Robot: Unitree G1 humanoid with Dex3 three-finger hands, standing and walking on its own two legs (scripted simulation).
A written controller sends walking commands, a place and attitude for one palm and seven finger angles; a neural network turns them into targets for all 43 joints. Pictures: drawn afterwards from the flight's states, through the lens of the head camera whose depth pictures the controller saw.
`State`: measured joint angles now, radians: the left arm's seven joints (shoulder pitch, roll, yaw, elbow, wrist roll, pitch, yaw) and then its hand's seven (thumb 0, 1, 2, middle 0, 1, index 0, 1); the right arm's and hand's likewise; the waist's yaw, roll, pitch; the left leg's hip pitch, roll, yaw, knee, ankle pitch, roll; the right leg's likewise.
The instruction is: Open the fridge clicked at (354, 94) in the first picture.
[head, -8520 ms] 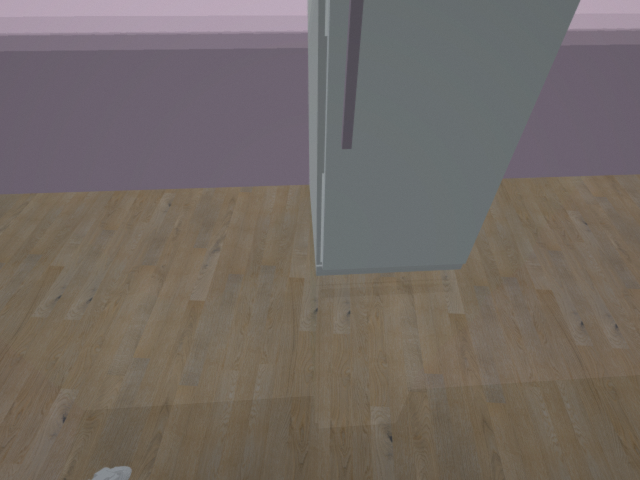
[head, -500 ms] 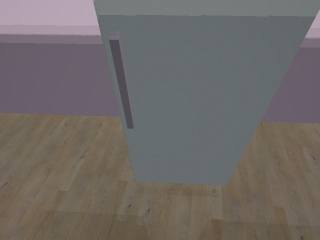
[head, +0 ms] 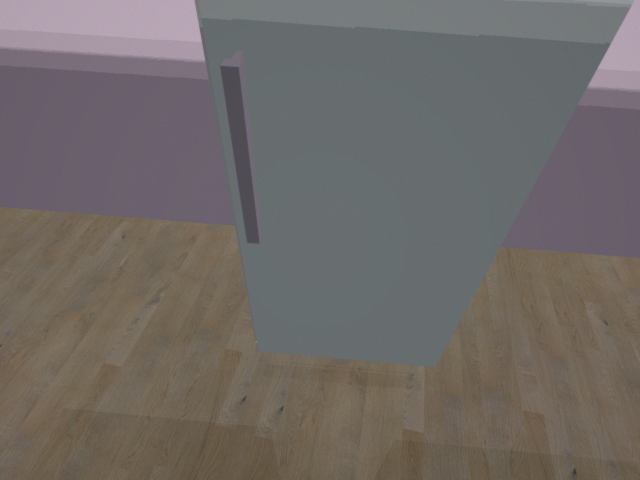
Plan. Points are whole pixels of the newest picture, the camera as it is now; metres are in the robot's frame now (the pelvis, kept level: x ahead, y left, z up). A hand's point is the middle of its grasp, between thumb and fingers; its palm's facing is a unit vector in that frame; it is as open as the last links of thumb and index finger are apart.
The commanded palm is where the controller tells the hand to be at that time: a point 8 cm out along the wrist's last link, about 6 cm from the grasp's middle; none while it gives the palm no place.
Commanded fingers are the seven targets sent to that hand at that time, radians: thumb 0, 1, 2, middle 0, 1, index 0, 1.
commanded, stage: look again from close up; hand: left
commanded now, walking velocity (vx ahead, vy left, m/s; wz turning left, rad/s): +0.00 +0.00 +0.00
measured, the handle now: (247, 160) +0.60 +0.16 +0.08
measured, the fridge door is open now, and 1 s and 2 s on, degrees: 0 0 0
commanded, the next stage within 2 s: shuffle to correct the standing spot in 1.50 s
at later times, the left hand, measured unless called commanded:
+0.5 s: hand out of the picture -0.01 +0.17 -0.17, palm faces +0.06 -0.99 -0.16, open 7.3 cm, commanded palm none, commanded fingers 0.00 0.90 0.90 -0.20 -0.30 -0.20 -0.30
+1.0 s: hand out of the picture +0.01 +0.16 -0.17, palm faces +0.04 -0.99 -0.16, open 7.3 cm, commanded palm none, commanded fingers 0.00 0.90 0.90 -0.20 -0.30 -0.20 -0.30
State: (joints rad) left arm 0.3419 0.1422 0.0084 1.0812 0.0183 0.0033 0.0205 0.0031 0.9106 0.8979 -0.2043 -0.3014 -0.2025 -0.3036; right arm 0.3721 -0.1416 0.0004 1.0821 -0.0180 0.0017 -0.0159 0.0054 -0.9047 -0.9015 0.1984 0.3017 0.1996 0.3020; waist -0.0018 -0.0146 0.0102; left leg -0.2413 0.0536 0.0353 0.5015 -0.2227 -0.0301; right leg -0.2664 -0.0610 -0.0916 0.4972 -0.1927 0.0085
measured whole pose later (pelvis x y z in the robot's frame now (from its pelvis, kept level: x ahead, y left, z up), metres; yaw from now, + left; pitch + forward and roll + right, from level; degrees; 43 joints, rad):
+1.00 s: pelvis +0.02 +0.00 +0.00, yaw -1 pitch -1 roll +0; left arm 0.32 0.12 0.02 1.09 0.02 -0.01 0.03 0.00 0.92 0.90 -0.20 -0.30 -0.20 -0.30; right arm 0.32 -0.12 0.00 1.10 -0.02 -0.01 -0.02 0.01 -0.91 -0.90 0.20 0.30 0.20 0.30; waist 0.00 -0.01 0.03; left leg -0.21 0.05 0.05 0.46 -0.23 -0.03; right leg -0.24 -0.06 -0.08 0.47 -0.20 0.01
